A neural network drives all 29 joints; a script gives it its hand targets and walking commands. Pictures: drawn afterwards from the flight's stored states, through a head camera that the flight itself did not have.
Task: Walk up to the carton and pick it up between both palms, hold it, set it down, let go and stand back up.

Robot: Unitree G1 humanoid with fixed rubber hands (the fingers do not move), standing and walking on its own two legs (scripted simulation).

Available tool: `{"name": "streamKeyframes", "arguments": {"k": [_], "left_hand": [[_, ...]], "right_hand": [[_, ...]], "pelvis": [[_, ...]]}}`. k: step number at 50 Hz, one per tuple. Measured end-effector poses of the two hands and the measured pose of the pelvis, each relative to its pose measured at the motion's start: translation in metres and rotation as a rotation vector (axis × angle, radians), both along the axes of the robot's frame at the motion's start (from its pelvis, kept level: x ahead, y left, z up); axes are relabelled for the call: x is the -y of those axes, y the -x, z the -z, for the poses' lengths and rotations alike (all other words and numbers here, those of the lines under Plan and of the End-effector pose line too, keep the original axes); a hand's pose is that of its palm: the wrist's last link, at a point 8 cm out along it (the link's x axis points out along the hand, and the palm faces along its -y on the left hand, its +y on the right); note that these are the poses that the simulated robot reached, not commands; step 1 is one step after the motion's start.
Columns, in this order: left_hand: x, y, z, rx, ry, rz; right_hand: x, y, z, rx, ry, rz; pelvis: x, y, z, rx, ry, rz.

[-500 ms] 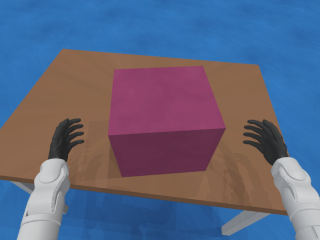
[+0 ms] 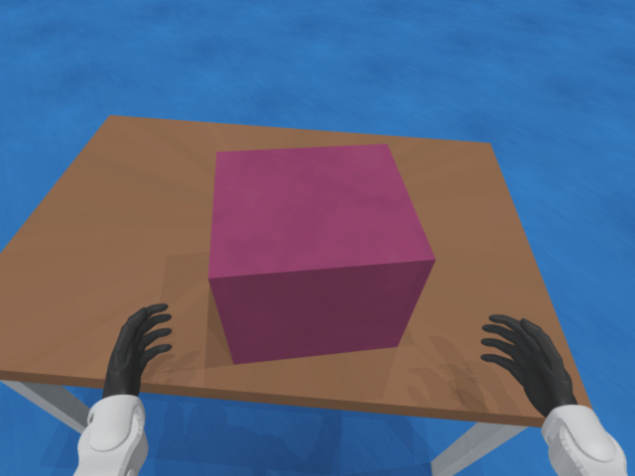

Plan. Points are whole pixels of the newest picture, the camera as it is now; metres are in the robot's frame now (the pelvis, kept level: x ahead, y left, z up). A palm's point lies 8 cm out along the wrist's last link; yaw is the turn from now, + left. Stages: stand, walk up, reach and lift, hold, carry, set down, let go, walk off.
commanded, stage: set down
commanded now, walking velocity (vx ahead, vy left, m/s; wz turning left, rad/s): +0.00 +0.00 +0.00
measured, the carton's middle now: (311, 253) +0.43 +0.05 -0.01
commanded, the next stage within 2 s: let go in 1.48 s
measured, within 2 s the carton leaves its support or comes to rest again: neither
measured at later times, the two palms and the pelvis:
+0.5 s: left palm (137, 424) +0.17 +0.24 -0.03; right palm (531, 431) +0.20 -0.24 -0.03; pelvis +0.00 +0.00 +0.00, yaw +0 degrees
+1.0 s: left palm (139, 433) +0.16 +0.24 -0.06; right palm (522, 443) +0.19 -0.23 -0.05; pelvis +0.02 +0.00 +0.00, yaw +1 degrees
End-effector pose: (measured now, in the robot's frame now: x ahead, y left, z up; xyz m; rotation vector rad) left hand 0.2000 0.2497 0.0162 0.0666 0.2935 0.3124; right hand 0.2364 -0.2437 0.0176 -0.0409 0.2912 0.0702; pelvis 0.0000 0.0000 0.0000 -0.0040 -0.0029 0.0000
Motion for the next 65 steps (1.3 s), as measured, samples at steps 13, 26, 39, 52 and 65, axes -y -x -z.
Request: {"name": "streamKeyframes", "arguments": {"k": [13, 26, 39, 52, 65], "left_hand": [[0.006, 0.023, 0.018, -0.027, -0.013, -0.007], [0.011, 0.034, 0.05, -0.137, -0.005, 0.0], [0.003, 0.042, 0.068, -0.251, -0.016, 0.043], [0.005, 0.038, 0.076, -0.306, -0.017, 0.112], [0.003, 0.032, 0.069, -0.387, -0.014, 0.132]], "right_hand": [[-0.005, 0.027, 0.016, -0.02, 0.007, 0.023], [-0.009, 0.037, 0.046, -0.129, 0.045, 0.026], [-0.007, 0.044, 0.069, -0.213, 0.106, 0.049], [-0.011, 0.045, 0.071, -0.227, 0.15, 0.07], [-0.015, 0.042, 0.068, -0.273, 0.199, 0.086]], "pelvis": [[0.0, 0.001, 0.0, 0.021, -0.004, 0.003], [0.001, -0.005, 0.001, 0.012, -0.007, 0.006], [-0.001, -0.019, 0.002, 0.025, 0.001, -0.008], [-0.004, -0.015, 0.001, 0.038, 0.003, -0.015], [-0.01, 0.004, 0.001, 0.073, 0.001, -0.02]]}}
